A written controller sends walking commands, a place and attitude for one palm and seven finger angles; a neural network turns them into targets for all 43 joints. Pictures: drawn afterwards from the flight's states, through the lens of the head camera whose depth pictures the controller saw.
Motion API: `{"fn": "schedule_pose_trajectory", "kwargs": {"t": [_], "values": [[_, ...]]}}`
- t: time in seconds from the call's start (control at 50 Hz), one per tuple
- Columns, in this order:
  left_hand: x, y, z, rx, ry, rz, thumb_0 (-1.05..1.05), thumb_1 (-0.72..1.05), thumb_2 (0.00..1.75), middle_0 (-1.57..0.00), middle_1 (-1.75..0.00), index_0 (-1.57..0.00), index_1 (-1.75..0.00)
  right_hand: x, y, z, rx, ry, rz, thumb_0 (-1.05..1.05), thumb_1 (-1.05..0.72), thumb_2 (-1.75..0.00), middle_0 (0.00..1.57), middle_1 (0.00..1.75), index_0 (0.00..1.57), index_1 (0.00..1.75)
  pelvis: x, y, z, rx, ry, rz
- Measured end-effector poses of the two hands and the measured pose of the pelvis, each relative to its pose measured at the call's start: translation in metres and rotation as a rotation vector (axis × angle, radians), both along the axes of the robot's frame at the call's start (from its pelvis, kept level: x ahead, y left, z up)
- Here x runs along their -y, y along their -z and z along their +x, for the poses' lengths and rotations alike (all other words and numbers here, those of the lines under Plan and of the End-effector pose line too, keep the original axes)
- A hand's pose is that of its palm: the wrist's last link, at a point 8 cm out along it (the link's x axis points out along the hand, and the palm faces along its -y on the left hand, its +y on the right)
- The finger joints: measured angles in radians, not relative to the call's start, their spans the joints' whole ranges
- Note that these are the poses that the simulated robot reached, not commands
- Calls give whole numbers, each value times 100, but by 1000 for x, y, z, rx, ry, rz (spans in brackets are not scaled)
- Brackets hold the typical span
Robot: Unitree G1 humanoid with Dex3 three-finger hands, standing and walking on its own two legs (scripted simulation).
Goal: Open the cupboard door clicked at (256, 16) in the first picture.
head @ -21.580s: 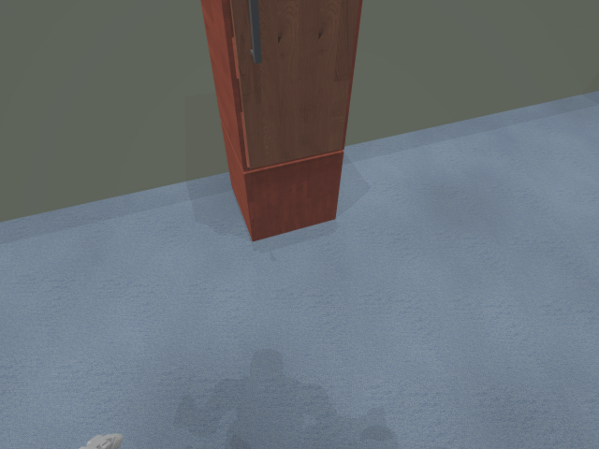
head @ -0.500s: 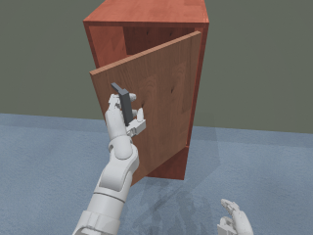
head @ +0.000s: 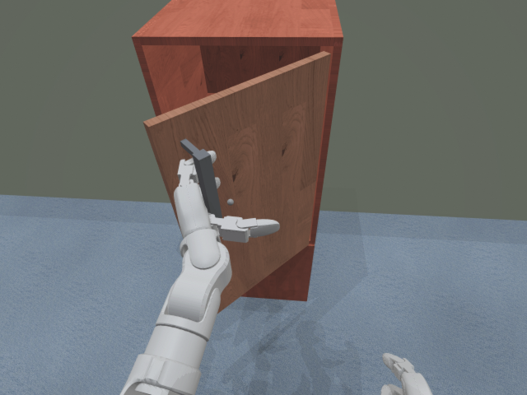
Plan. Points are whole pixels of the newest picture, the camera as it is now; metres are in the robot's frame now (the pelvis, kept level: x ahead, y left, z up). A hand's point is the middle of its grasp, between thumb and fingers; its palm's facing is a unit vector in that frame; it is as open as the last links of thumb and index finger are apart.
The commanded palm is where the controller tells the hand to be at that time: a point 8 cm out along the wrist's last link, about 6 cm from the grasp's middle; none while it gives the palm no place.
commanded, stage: open thumb and fingers to let go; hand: left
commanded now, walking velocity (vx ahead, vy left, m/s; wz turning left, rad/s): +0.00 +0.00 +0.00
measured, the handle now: (202, 187) +0.40 +0.13 +0.13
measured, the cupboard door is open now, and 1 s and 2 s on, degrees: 45 46 46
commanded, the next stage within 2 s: slide the hand sideways off the handle in 0.10 s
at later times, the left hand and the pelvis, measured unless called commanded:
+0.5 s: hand (217, 215) +0.33 +0.10 +0.13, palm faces -0.08 -1.00 +0.00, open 16.3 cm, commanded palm +0.30 +0.13 +0.12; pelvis -0.01 +0.01 +0.00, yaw +1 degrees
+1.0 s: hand (193, 241) +0.29 +0.13 +0.12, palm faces -0.01 -1.00 -0.04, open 16.3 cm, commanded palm +0.26 +0.18 +0.12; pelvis +0.01 +0.00 +0.00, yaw -1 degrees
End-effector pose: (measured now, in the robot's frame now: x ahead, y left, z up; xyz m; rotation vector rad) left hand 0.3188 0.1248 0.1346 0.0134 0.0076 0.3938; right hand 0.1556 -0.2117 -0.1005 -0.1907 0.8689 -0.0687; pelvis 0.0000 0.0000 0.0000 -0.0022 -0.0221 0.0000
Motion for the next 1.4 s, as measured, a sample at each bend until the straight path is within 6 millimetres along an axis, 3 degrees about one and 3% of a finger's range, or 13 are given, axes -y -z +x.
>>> {"fn": "schedule_pose_trajectory", "kwargs": {"t": [0.08, 0.24, 0.36, 0.46, 0.6, 0.76, 1.16, 1.4], "values": [[0, 0, 0, -3, 7, -7, -1, -49, 30, -24, -74, -24, -74, -1, -1, 3, 5, -2, 0, 1, -90, -90, 20, 30, 20, 30, 1, 0, 0, 2, -1, -1], [-4, 1, -2, 1, 26, 9, -1, -50, 30, -35, -58, -33, -61, -7, -5, 11, 28, -31, -2, 1, -90, -90, 20, 30, 20, 30, 1, 0, -2, 5, -8, -1], [-24, 2, -3, 9, 321, 134, -2, -50, 30, -29, -46, -20, -46, -8, -7, 7, 59, -44, -19, 1, -90, -90, 20, 30, 20, 30, 0, 1, -7, 22, -20, 7], [-29, 1, -3, 3, 478, 25, -2, -50, 30, -21, -37, -14, -37, -10, -10, 3, 114, -47, -12, 1, -90, -90, 20, 30, 20, 30, -4, 3, -11, 27, -25, 7], [-25, 5, -10, 40, 447, -9, -2, -50, 30, -13, -32, -13, -32, -15, -14, 0, 168, -47, 34, 1, -90, -90, 20, 30, 20, 30, -7, 4, -12, 12, -1, 10], [-29, 11, -23, 17, 454, 27, -2, -50, 30, -13, -31, -13, -30, -13, -15, 0, 154, -35, 42, 1, -90, -90, 20, 30, 20, 30, -5, 3, -6, 10, 16, 9], [-72, 11, -67, 6, 394, 34, -2, -50, 30, -15, -30, -15, -30, -5, -33, 48, 264, -77, 25, 1, -90, -90, 20, 30, 20, 30, 4, 3, 13, 9, 1, -3], [-94, 11, -98, 11, 376, 50, -2, -50, 30, -15, -30, -15, -30, -3, -33, 47, 294, -86, 18, 1, -90, -90, 20, 30, 20, 30, 6, 5, 15, 11, -7, -8]]}}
